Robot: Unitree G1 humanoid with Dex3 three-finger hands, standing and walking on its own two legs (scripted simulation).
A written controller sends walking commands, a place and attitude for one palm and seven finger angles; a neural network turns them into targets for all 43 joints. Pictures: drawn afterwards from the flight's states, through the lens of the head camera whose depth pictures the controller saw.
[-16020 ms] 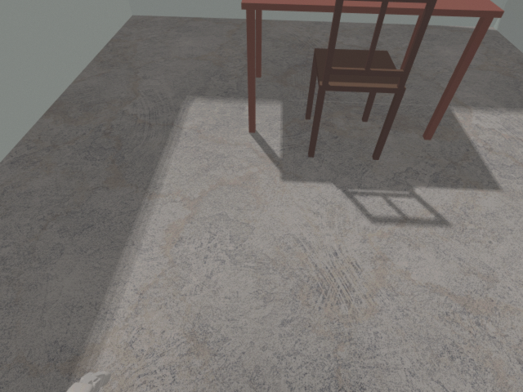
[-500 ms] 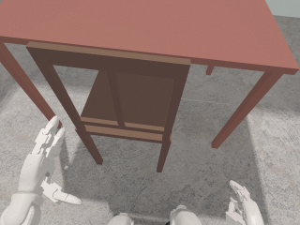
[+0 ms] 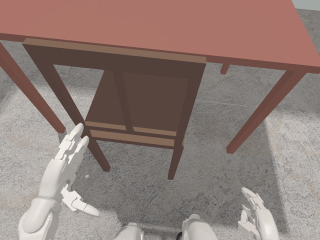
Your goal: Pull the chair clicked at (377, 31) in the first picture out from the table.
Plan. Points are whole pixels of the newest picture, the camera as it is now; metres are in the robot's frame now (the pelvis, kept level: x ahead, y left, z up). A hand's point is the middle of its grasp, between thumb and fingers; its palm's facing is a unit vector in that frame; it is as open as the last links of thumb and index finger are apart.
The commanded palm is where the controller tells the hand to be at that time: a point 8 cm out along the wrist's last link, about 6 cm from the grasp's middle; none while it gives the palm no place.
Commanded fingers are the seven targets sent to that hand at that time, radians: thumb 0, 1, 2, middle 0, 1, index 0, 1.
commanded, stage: aim the fingers beside a spindle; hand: left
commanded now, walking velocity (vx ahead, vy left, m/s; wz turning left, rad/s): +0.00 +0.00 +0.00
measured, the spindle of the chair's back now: (124, 104) +0.48 +0.12 +0.00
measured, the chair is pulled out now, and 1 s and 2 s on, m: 0.00 0.00 0.00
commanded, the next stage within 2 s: push the fingers through the gap in 1.76 s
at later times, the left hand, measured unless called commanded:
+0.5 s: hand (102, 160) +0.30 +0.15 +0.01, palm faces -0.09 -0.99 -0.05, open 16.9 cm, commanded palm +0.28 +0.21 +0.02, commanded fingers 0.00 -0.50 0.30 -0.06 -0.08 -0.06 -0.08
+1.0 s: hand (120, 155) +0.32 +0.11 -0.01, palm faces -0.13 -0.99 -0.02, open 17.0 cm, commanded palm +0.31 +0.18 +0.00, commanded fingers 0.00 -0.50 0.30 -0.06 -0.08 -0.06 -0.08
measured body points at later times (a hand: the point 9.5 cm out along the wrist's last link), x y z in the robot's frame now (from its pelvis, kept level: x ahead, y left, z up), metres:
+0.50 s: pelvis +0.00 -0.01 -0.01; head +0.10 -0.01 +0.42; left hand +0.30 +0.20 +0.02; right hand +0.16 -0.26 -0.11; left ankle -0.03 +0.10 -0.66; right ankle +0.04 -0.12 -0.66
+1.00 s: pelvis -0.01 -0.02 -0.03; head +0.11 -0.02 +0.41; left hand +0.32 +0.17 -0.01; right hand +0.14 -0.27 -0.13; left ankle -0.03 +0.10 -0.66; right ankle +0.04 -0.12 -0.66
